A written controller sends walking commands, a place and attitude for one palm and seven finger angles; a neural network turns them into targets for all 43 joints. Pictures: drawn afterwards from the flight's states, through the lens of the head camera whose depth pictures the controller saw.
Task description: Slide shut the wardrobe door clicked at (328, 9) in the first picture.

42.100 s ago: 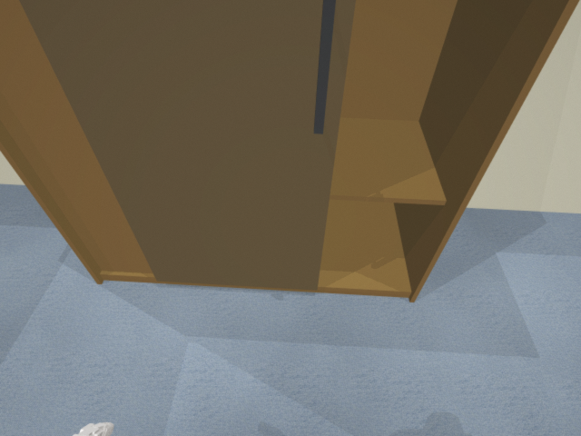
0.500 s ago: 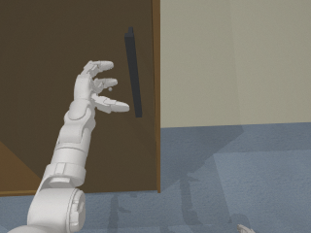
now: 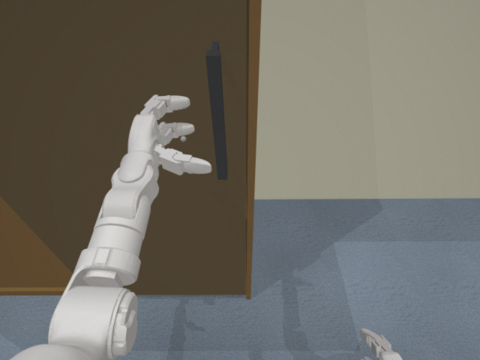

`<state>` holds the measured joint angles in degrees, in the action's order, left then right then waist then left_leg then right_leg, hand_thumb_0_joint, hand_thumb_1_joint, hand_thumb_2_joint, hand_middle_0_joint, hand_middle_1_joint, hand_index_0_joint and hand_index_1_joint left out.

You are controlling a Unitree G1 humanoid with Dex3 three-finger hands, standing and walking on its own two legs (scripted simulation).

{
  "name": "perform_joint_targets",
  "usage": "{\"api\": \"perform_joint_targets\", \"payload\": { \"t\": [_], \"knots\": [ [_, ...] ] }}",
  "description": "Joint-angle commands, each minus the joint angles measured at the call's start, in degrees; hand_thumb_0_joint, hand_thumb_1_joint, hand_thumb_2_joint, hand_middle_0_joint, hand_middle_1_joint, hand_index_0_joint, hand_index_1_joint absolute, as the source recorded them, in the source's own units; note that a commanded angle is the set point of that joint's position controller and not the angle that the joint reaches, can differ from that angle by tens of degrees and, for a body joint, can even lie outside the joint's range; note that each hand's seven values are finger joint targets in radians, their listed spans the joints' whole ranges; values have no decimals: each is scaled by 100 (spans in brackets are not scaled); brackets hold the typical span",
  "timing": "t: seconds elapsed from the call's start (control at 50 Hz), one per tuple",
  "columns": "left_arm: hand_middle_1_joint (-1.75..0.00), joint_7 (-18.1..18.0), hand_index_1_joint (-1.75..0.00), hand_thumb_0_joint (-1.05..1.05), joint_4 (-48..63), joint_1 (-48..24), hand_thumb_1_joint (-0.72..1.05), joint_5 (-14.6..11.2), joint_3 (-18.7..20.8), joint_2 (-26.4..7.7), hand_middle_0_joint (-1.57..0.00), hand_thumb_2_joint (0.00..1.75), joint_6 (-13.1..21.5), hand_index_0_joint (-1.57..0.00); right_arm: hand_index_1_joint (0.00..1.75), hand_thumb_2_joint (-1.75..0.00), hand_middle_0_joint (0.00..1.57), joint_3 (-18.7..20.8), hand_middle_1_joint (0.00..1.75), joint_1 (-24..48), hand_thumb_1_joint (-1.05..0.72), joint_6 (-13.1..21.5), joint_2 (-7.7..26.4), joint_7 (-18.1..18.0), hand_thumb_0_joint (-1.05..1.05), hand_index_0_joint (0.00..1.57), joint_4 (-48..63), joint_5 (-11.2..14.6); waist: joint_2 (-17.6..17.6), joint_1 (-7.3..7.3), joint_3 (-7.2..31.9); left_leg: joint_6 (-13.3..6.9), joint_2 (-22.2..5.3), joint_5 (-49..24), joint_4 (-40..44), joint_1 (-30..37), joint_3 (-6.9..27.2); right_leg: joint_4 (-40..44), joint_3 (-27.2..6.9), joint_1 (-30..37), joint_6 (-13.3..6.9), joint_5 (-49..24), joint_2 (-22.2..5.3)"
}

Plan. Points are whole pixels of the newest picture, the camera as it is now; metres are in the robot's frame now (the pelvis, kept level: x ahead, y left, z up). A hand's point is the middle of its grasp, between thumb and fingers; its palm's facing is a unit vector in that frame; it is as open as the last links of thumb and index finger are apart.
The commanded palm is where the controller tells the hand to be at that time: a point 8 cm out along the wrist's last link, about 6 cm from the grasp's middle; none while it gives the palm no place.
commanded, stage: move the hooked fingers beside the handle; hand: left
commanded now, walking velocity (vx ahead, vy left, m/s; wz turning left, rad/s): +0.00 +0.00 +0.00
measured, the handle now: (219, 118) +0.49 +0.06 +0.17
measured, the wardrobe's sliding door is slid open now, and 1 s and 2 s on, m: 0.00 0.00 0.00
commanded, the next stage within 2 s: feel for the door with the fingertips in 0.04 s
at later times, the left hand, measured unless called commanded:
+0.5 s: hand (203, 138) +0.42 +0.08 +0.18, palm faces -0.01 -1.00 +0.02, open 14.0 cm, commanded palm +0.40 +0.13 +0.18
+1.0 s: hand (201, 128) +0.44 +0.08 +0.18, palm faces +0.02 -1.00 +0.02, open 14.0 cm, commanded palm +0.42 +0.14 +0.18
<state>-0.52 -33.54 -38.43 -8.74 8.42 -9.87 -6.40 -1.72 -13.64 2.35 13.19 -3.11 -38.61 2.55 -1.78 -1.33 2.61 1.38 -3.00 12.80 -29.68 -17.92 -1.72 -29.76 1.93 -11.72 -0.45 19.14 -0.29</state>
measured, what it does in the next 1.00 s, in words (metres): stands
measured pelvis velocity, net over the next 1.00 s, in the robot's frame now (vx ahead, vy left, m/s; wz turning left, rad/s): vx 0.00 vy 0.00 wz -0.01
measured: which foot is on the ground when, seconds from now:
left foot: down 0.00-1.00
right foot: down 0.00-1.00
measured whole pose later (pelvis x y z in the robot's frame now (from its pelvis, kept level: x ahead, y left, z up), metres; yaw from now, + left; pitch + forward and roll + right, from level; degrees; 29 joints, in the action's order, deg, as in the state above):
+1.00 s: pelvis +0.00 +0.00 +0.00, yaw +0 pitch +2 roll +0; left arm -4.2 -39.5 -44.2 -7.5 8.4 -8.1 -3.1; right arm -0.7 -16.2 1.8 13.3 -2.6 -40.6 1.6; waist -1.9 -2.4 2.5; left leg 1.6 -3.3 12.4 -29.1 -18.9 -1.9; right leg -29.7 1.6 -13.2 -0.8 18.9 0.0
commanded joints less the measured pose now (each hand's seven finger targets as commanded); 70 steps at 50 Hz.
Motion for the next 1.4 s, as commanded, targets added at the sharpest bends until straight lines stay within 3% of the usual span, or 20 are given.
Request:
{"api": "perform_joint_targets", "payload": {
  "t": [0.0, 0.04, 0.12, 0.14, 0.2, 0.32, 0.36, 0.4, 0.44, 0.52, 0.58, 0.66, 0.72, 0.78, 0.92, 1.0, 1.02, 1.26, 1.28, 1.38],
  "knots": [
    [-120, -84, -120, 0, 1408, -3094, -50, 36, 283, -1061, -30, 30, 542, -30, 30, -90, 20, 236, 30, 264, -90, 199, 663, -75, 0, 20, 732, 3, 220, -63, 1591, -376, 289, -1060, 104, 1288, -9, 478, -14, -293, -6, -1919, 170],
    [-120, -73, -120, 0, 1246, -2950, -50, 35, 433, -1204, -30, 30, 604, -30, 30, -90, 20, 236, 30, 227, -90, 205, 669, -84, 0, 20, 704, -1, 355, -6, 1662, -370, 284, -1128, 101, 1252, -7, 451, -10, -189, -17, -2022, 184],
    [-120, 16, -120, 0, 1204, -2906, -50, 34, 279, -1052, -30, 30, 663, -30, 30, -90, 20, 272, 30, 162, -90, 235, 677, -71, 0, 20, 687, 25, 159, -49, 1740, -364, 280, -1225, 69, 1363, -23, 442, -3, -234, -27, -2123, 198],
    [-120, 53, -120, 0, 1157, -2857, -50, -14, 88, -783, -30, 30, 631, -30, 30, -90, 20, 260, 30, 164, -90, 259, 662, -53, 0, 20, 703, 30, 220, -67, 1634, -366, 282, -1245, 82, 1319, -20, 451, 20, -265, -20, -2184, 204],
    [-120, 72, -120, 0, 1051, -2793, -50, -60, 68, -735, -30, 30, 549, -30, 30, -90, 20, 289, 30, 109, -90, 262, 701, -42, 0, 20, 660, 47, 328, -89, 1544, -367, 278, -1191, 77, 1253, -21, 466, 40, -318, -6, -2139, 217],
    [-120, -153, -120, 0, 1542, -2730, -50, 6, 9, -567, -30, 30, 582, -30, 30, -90, 20, 319, 30, 123, -90, 336, 660, 29, 0, 20, 672, 2, 283, -2, 1786, -349, 266, -1388, 68, 1403, 7, 396, 75, -262, -30, -2200, 240],
    [-120, -237, -120, 0, 1703, -2983, -50, 39, -253, -278, -30, 30, 560, -30, 30, -90, 20, 317, 30, 117, -90, 362, 629, 57, 0, 20, 651, -8, 240, -107, 1739, -348, 262, -1366, 57, 1489, 14, 408, 89, -400, -18, -2152, 245],
    [-120, -360, -120, 0, 1548, -2889, -50, 72, -46, -490, -30, 30, 495, -30, 30, -90, 20, 314, 30, 141, -90, 323, 659, 41, 0, 20, 616, -20, 414, -67, 1605, -354, 251, -1293, 96, 1366, 17, 435, 71, -359, -14, -2080, 242],
    [-120, -439, -120, 0, 1689, -2878, -50, 117, -254, -197, -30, 30, 450, -30, 30, -90, 20, 303, 30, 199, -90, 321, 600, 69, 0, 20, 664, -31, 269, -47, 1683, -340, 273, -1331, 92, 1418, -8, 412, 73, -336, -23, -2124, 232],
    [-120, -625, -120, 0, 1564, -2885, -50, 178, 128, -593, -30, 30, 365, -30, 30, -90, 20, 284, 30, 229, -90, 222, 614, 39, 0, 20, 645, -74, 504, 19, 1668, -357, 276, -1240, 147, 1278, -48, 463, 13, -183, 0, -2110, 212],
    [-120, -666, -120, 0, 1240, -2940, -50, 225, 143, -625, -30, 30, 344, -30, 30, -90, 20, 253, 30, 221, -90, 119, 600, -2, 0, 20, 621, -95, 660, -29, 1407, -364, 278, -1080, 189, 1128, -58, 535, 7, -177, 16, -1976, 195],
    [-120, -553, -120, 0, 1101, -3018, -50, 193, 54, -509, -30, 30, 423, -30, 30, -90, 20, 246, 30, 228, -90, 95, 568, -21, 0, 20, 655, -79, 528, -38, 1515, -368, 304, -1128, 158, 1166, -101, 526, -33, -146, 15, -2173, 183],
    [-120, -439, -120, 0, 919, -3222, -50, 162, 1, -539, -30, 30, 499, -30, 30, -90, 20, 259, 30, 164, -90, 90, 605, -32, 0, 20, 619, -59, 540, -115, 1477, -373, 308, -1073, 144, 1168, -86, 551, -47, -211, 25, -2147, 179],
    [-120, -362, -120, 0, 736, -3553, -50, 142, -304, -232, -30, 30, 560, -30, 30, -90, 20, 275, 30, 79, -90, 118, 605, -30, 0, 20, 562, -44, 408, -254, 1382, -372, 306, -1013, 110, 1243, -47, 563, -16, -408, 18, -2008, 186],
    [-120, -368, -120, 0, 767, -3522, -50, 103, 261, -807, -30, 30, 791, -30, 30, -90, 20, 326, 30, -46, -90, 195, 659, 4, 0, 20, 521, -82, 602, -83, 1924, -394, 334, -1344, 60, 1208, -41, 417, -28, -101, 17, -2438, 196],
    [-120, -327, -120, 0, 713, -3398, -50, 162, 109, -668, -30, 30, 832, -30, 30, -90, 20, 337, 30, -77, -90, 188, 656, 39, 0, 20, 527, -63, 459, -110, 1770, -398, 327, -1430, 45, 1195, -79, 411, -13, -168, 9, -2557, 210],
    [-120, -327, -120, 0, 685, -3366, -50, 151, 272, -853, -30, 30, 823, -30, 30, -90, 20, 345, 30, -95, -90, 180, 675, 38, 0, 20, 525, -64, 460, -68, 1790, -391, 326, -1422, 42, 1156, -89, 411, -27, -127, 10, -2570, 206],
    [-120, -300, -120, 0, 674, -3575, -50, 132, 84, -627, -30, 30, 737, -30, 30, -90, 20, 360, 30, -128, -90, 167, 681, 42, 0, 20, 498, -58, 461, -187, 1649, -391, 305, -1321, 53, 1216, -67, 466, 6, -347, 12, -2355, 232],
    [-120, -320, -120, 0, 618, -3398, -50, 132, 182, -732, -30, 30, 742, -30, 30, -90, 20, 365, 30, -148, -90, 149, 701, 38, 0, 20, 504, -63, 480, -113, 1671, -380, 300, -1312, 70, 1173, -64, 468, 12, -251, -1, -2297, 230],
    [-120, -348, -120, 0, 878, -3296, -50, 149, -39, -443, -30, 30, 791, -30, 30, -90, 20, 352, 30, -85, -90, 167, 660, 67, 0, 20, 598, -63, 455, -107, 1800, -368, 281, -1371, 84, 1293, -36, 425, 48, -247, -19, -2251, 242]
  ]
}}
